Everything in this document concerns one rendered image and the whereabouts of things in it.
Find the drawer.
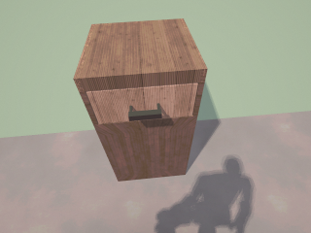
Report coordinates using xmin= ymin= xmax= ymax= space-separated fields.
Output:
xmin=86 ymin=83 xmax=198 ymax=124

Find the cabinet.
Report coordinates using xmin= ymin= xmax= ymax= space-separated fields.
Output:
xmin=73 ymin=18 xmax=208 ymax=182

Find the handle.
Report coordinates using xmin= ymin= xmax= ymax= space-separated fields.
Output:
xmin=128 ymin=103 xmax=162 ymax=121

